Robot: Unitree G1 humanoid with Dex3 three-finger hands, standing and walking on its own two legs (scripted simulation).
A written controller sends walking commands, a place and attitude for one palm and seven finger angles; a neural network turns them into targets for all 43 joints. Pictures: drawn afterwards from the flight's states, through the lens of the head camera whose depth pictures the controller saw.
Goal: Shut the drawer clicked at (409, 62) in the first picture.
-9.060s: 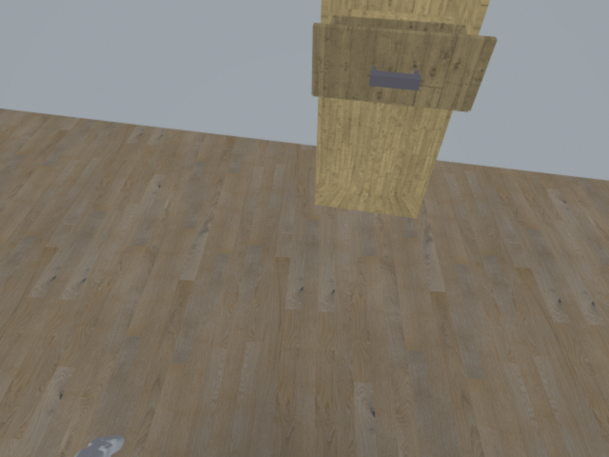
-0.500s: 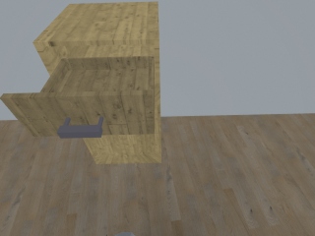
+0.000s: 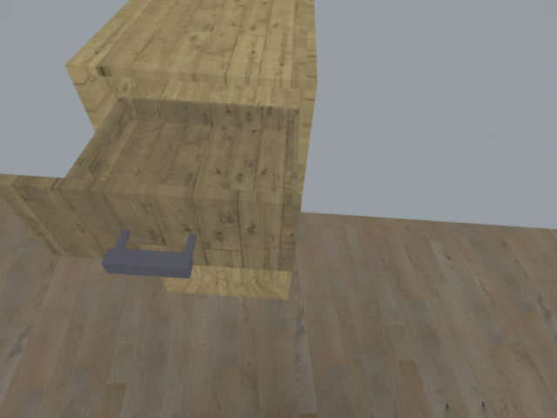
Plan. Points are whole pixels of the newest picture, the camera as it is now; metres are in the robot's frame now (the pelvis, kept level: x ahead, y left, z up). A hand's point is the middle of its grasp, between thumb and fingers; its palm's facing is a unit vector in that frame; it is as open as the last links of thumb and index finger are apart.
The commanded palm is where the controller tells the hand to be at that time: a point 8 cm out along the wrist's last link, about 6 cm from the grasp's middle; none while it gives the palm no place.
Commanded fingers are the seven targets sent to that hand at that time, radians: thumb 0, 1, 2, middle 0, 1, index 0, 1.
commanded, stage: come to a stop and stand still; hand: left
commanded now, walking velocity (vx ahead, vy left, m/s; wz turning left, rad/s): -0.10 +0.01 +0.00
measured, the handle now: (153, 250) +0.33 +0.22 +0.04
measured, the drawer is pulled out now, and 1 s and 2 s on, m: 0.29 0.29 0.29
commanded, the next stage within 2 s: look again from close up in 0.70 s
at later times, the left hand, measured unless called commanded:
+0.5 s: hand out of the picture -0.01 +0.15 -0.15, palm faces +0.11 -0.96 -0.27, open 7.3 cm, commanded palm none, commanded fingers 0.00 0.90 0.90 -0.20 -0.30 -0.20 -0.30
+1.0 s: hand out of the picture -0.06 +0.13 -0.18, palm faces +0.04 -0.98 -0.17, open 7.4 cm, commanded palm none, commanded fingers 0.00 0.90 0.90 -0.20 -0.30 -0.20 -0.30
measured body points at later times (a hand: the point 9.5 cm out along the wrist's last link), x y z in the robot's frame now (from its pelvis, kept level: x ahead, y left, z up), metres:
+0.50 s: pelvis -0.04 -0.04 +0.01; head -0.02 -0.07 +0.46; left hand -0.01 +0.20 -0.13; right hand -0.01 -0.28 -0.16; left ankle -0.09 +0.11 -0.70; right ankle +0.01 -0.14 -0.74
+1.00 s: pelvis -0.03 -0.02 +0.00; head -0.03 -0.03 +0.44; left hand -0.06 +0.18 -0.16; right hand -0.04 -0.23 -0.17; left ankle -0.07 +0.10 -0.74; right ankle -0.03 -0.13 -0.74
